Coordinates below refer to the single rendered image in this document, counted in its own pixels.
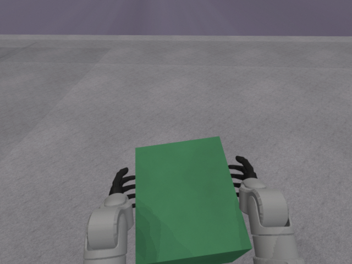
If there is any left robot hand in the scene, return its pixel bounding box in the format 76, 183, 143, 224
109, 167, 135, 208

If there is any right robot forearm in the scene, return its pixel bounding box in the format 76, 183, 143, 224
239, 178, 305, 264

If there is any right robot hand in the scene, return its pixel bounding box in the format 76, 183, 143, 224
228, 156, 257, 197

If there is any carton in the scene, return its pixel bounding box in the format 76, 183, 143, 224
135, 136, 252, 264

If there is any left robot forearm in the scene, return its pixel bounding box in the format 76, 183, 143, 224
83, 193, 134, 264

